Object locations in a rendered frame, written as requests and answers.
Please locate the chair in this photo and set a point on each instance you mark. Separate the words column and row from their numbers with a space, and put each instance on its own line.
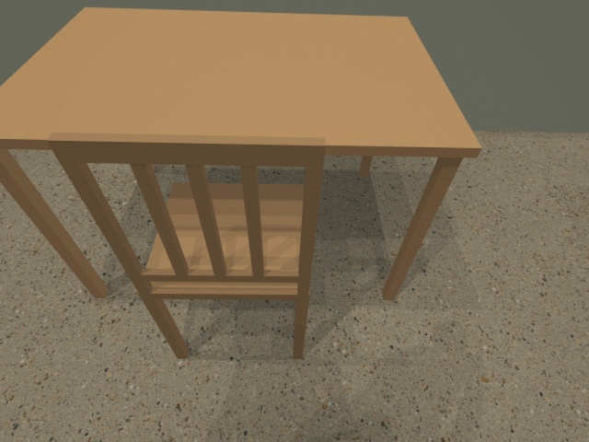
column 245, row 241

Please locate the table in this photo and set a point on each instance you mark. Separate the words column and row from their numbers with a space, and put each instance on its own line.
column 364, row 83

